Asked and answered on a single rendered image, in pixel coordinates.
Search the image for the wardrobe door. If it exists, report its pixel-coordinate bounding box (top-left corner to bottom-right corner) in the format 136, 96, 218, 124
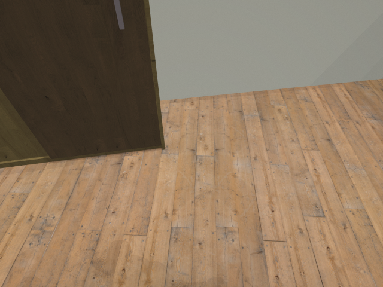
0, 89, 48, 161
0, 0, 162, 159

